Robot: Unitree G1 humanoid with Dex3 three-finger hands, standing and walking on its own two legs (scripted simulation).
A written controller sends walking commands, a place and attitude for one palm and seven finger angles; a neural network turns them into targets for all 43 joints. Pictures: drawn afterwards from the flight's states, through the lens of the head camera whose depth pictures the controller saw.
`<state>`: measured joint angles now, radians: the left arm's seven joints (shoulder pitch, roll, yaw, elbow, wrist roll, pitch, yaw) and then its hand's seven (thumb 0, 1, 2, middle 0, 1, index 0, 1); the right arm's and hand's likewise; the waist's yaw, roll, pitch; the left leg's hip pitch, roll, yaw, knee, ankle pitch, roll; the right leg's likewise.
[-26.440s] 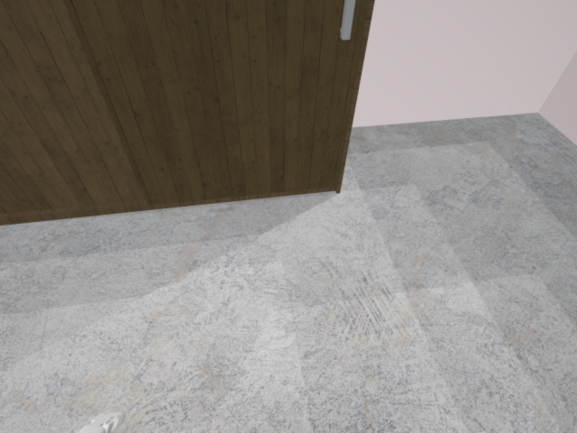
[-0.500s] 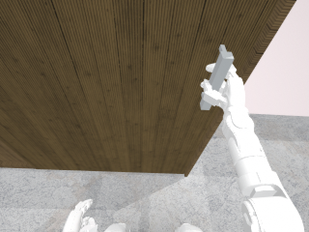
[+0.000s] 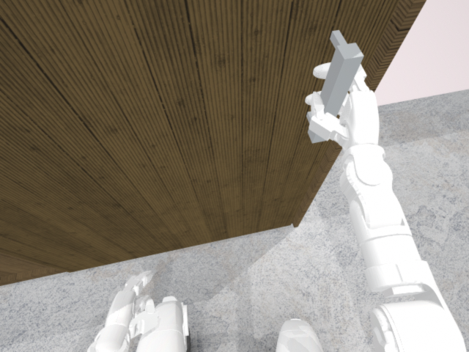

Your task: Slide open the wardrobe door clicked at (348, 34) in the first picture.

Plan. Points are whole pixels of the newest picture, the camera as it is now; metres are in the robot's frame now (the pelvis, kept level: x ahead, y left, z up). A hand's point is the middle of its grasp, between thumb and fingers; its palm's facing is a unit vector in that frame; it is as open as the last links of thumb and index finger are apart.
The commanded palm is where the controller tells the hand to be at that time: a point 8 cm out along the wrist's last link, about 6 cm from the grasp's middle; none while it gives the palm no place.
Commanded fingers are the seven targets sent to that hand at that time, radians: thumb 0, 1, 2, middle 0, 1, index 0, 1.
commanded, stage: step sideways, sliding the door along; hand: right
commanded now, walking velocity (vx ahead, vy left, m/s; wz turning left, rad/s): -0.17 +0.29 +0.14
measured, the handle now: (325, 92) +0.47 -0.19 +0.11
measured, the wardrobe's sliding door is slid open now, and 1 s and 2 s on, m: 0.02 0.29 0.58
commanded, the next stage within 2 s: none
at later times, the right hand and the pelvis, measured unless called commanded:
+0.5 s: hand (256, 123) +0.42 -0.07 +0.11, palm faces +0.31 +0.95 -0.01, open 6.5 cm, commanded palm +0.38 -0.04 +0.10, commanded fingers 0.00 -0.90 -0.90 0.45 1.40 0.45 1.40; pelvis +0.05 +0.14 +0.01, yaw -2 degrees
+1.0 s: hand (137, 151) +0.39 +0.10 +0.11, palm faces +0.15 +0.99 -0.01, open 6.8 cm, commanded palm +0.35 +0.12 +0.11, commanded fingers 0.00 -0.90 -0.90 0.45 1.40 0.45 1.40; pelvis +0.04 +0.24 -0.01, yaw +1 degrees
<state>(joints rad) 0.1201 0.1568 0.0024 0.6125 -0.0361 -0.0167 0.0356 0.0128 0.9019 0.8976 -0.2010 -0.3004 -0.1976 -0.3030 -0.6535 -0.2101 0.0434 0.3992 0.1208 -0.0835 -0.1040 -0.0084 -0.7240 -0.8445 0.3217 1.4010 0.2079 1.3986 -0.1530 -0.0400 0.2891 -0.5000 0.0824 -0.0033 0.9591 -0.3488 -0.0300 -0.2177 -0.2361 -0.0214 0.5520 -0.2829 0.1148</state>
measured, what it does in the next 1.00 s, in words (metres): steps to the left: left foot, then right foot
